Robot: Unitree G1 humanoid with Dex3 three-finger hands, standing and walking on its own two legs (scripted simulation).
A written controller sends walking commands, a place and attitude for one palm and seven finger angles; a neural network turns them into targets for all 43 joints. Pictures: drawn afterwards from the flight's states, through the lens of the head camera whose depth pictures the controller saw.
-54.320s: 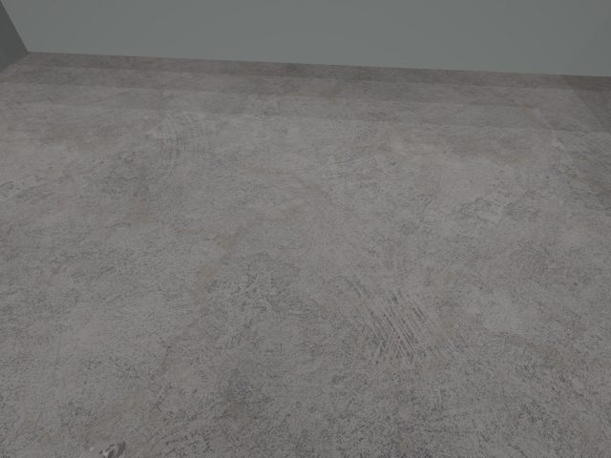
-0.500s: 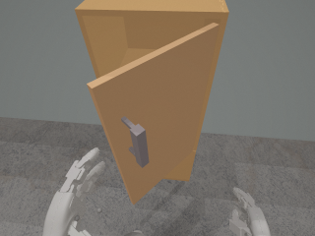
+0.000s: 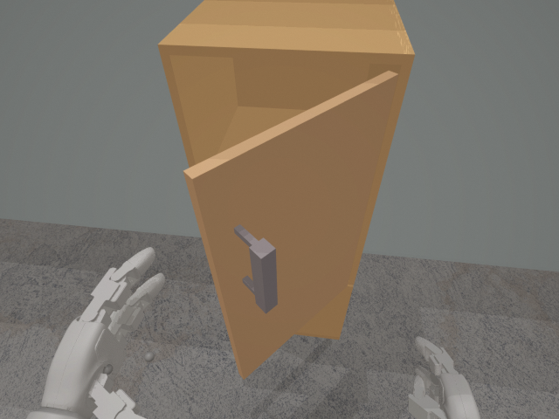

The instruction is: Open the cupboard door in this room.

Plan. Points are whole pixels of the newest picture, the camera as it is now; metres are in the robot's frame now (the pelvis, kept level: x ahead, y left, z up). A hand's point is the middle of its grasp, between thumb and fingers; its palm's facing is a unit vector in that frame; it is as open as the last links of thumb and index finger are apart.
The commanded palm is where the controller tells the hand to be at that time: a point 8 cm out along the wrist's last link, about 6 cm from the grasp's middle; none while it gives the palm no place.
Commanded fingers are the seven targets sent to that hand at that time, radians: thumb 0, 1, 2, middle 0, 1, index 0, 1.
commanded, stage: draw the hand back to the body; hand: left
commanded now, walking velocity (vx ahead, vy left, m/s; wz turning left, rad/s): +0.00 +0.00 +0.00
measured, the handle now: (254, 269) +0.30 +0.06 +0.09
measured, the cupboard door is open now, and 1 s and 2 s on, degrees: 49 49 49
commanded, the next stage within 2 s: step back with the hand held close in 1.14 s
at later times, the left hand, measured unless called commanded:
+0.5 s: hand (71, 303) +0.20 +0.24 +0.17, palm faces +0.32 -0.88 -0.36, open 12.3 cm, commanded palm +0.15 +0.28 +0.19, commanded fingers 0.00 0.48 0.72 -0.19 -0.30 -0.19 -0.30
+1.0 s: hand (48, 270) +0.22 +0.25 +0.20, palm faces +0.42 -0.83 -0.37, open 7.6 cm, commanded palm +0.17 +0.30 +0.22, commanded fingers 0.00 0.90 0.90 -0.20 -0.30 -0.20 -0.30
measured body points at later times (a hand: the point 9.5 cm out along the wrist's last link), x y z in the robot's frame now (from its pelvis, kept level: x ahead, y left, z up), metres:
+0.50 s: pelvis +0.02 +0.01 +0.04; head +0.00 +0.00 +0.49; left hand +0.17 +0.28 +0.19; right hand +0.20 -0.20 -0.03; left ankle +0.02 +0.09 -0.69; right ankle -0.02 -0.10 -0.69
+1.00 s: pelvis +0.02 +0.00 +0.05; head +0.00 -0.02 +0.50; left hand +0.19 +0.30 +0.22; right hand +0.20 -0.23 -0.03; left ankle +0.02 +0.09 -0.69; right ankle -0.02 -0.10 -0.69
